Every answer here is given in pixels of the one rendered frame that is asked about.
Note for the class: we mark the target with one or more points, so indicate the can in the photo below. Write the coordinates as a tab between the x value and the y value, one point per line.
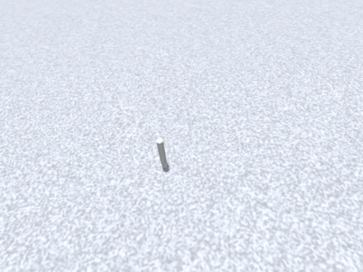
161	150

